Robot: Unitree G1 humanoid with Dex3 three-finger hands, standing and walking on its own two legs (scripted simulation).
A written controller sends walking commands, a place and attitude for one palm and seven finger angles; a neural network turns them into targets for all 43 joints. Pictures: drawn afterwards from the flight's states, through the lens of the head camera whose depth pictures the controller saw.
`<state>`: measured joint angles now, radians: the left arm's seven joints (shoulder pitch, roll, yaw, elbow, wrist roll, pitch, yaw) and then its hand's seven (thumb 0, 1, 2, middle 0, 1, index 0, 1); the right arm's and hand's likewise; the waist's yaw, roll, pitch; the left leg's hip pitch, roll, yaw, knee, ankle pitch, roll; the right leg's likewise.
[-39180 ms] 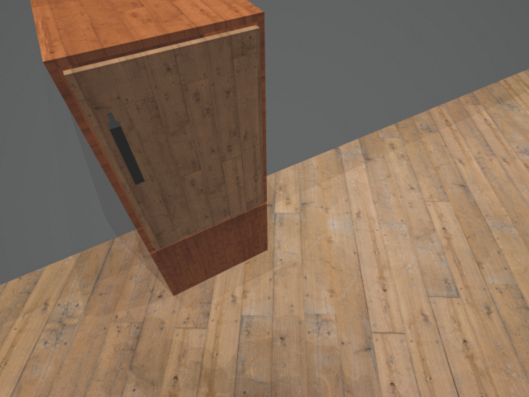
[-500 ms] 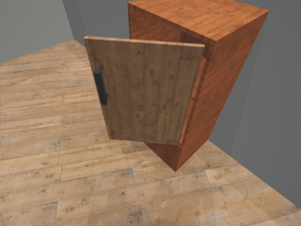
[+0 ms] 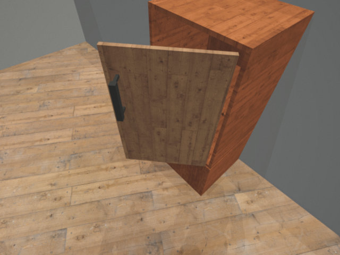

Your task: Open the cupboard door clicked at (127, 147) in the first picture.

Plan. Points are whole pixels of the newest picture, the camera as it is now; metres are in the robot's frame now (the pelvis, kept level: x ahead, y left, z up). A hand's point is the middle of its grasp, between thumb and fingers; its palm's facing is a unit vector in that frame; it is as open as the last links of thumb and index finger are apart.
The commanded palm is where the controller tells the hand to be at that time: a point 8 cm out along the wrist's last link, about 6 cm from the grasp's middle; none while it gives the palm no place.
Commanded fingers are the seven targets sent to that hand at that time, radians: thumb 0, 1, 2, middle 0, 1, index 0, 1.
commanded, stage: raise the hand with hooked fingers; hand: left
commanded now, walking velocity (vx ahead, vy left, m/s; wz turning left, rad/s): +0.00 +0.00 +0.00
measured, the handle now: (118, 98) +0.57 +0.21 +0.02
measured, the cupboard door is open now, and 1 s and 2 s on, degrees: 42 42 42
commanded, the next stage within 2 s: none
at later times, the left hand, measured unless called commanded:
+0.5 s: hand (82, 253) +0.13 +0.20 -0.05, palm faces +0.05 -1.00 -0.06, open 9.3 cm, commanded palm +0.13 +0.26 -0.04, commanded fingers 0.00 0.25 0.62 -0.25 -0.72 -0.25 -0.72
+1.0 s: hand (64, 224) +0.18 +0.25 -0.01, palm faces -0.02 -1.00 -0.05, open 12.3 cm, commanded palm +0.16 +0.30 +0.00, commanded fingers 0.00 -0.34 0.37 -0.29 -1.10 -0.29 -1.10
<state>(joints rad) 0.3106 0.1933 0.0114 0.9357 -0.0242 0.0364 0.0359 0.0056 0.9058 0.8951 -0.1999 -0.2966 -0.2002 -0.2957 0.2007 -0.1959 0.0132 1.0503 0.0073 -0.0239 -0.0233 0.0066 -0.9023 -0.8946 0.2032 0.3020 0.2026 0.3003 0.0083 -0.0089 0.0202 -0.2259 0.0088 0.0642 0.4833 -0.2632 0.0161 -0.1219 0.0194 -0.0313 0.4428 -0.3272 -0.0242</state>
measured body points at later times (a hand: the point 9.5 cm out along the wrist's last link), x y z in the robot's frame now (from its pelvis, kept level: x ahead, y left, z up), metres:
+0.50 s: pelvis -0.06 -0.02 -0.09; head -0.01 +0.00 +0.36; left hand +0.13 +0.26 -0.04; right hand +0.17 -0.25 -0.15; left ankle -0.01 +0.11 -0.74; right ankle -0.06 -0.10 -0.74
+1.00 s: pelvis -0.06 +0.02 -0.06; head -0.01 +0.03 +0.39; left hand +0.18 +0.30 -0.01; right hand +0.09 -0.24 -0.14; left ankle -0.01 +0.11 -0.74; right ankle -0.06 -0.10 -0.74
